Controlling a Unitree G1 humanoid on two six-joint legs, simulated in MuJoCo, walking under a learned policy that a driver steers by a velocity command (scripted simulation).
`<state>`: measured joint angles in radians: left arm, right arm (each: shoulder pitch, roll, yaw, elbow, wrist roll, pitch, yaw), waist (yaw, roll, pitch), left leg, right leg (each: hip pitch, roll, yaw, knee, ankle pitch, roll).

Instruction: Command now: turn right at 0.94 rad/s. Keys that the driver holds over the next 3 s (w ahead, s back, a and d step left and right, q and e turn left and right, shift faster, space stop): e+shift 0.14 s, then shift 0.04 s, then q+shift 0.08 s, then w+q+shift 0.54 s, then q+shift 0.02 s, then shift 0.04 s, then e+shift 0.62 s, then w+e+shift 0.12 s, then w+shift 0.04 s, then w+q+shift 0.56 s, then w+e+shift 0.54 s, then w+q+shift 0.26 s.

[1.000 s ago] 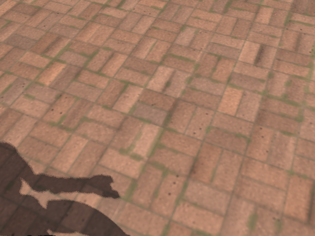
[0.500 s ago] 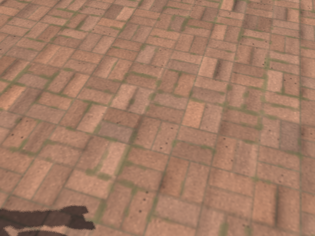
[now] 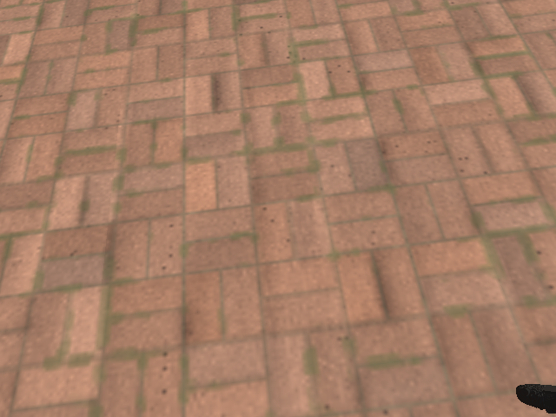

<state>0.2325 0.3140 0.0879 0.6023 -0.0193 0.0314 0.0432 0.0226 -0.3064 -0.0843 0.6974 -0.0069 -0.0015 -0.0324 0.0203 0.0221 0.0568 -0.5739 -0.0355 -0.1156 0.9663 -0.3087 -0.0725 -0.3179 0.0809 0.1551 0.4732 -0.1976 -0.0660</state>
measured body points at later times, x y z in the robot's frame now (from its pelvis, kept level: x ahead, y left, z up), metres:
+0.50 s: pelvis +0.07 +0.02 +0.01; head +0.09 +0.03 +0.45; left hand +0.30 +0.25 -0.07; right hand +0.08 -0.27 -0.11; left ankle +0.09 +0.14 -0.74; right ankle +0.02 -0.11 -0.73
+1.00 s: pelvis +0.32 +0.10 -0.05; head +0.38 +0.11 +0.40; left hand +0.23 +0.36 -0.17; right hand +0.61 -0.08 -0.12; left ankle +0.43 +0.20 -0.74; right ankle +0.09 -0.12 -0.64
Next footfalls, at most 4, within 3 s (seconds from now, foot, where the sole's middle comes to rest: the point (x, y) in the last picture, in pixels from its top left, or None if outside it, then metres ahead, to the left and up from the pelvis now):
0.24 left None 0.13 0.13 -0.78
0.54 right None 0.06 -0.12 -0.78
0.94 left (228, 397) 0.46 0.22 -0.78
1.44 right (317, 352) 0.57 0.01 -0.78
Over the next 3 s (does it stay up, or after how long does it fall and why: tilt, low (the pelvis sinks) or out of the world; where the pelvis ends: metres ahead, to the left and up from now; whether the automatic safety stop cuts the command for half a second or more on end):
stays up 1.66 0.23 -0.03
